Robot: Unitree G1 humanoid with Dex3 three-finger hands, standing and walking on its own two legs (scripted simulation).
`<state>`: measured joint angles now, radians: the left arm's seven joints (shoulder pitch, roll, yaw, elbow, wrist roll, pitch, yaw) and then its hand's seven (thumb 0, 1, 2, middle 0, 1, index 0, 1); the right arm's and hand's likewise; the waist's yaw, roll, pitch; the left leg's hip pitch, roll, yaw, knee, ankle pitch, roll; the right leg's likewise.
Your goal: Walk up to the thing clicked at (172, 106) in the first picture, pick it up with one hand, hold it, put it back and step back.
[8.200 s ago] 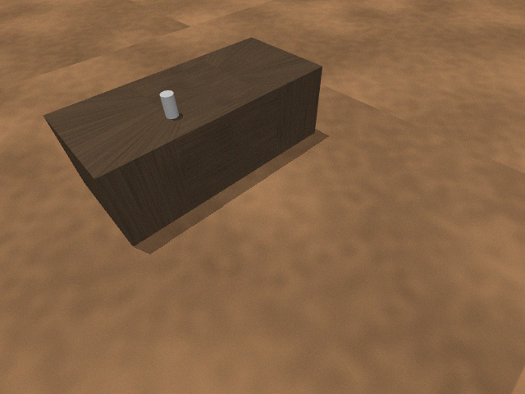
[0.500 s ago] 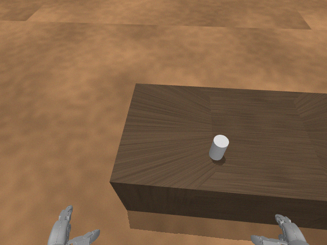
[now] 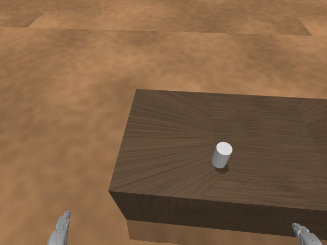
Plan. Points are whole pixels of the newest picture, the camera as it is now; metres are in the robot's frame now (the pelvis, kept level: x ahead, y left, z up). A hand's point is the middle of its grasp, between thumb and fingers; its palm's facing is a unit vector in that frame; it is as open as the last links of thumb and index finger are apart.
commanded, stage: go down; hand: right
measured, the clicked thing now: (221, 155) +0.50 -0.20 -0.24
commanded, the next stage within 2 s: none
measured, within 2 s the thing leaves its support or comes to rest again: neither
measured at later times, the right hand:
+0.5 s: hand out of the picture +0.16 -0.28 -0.09, palm faces +0.08 +0.95 -0.31, open 17.6 cm
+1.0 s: hand (309, 212) +0.23 -0.32 -0.04, palm faces +0.19 +0.95 -0.25, open 17.5 cm
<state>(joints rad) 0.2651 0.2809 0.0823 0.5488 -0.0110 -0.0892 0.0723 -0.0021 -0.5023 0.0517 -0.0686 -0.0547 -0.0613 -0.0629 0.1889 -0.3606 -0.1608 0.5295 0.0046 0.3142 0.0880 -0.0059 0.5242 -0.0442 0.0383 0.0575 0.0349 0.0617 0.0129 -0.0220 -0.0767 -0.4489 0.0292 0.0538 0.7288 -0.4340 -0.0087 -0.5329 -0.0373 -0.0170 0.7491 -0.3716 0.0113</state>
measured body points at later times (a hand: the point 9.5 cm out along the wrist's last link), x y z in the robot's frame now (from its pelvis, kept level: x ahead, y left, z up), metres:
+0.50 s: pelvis +0.00 +0.00 -0.02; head +0.04 -0.01 +0.43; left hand +0.15 +0.26 -0.07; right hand +0.15 -0.32 -0.07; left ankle -0.04 +0.12 -0.71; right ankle +0.00 -0.13 -0.71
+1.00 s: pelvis -0.02 -0.01 -0.02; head +0.02 -0.01 +0.43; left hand +0.13 +0.26 -0.06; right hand +0.22 -0.37 -0.02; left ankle -0.04 +0.12 -0.71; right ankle +0.00 -0.13 -0.71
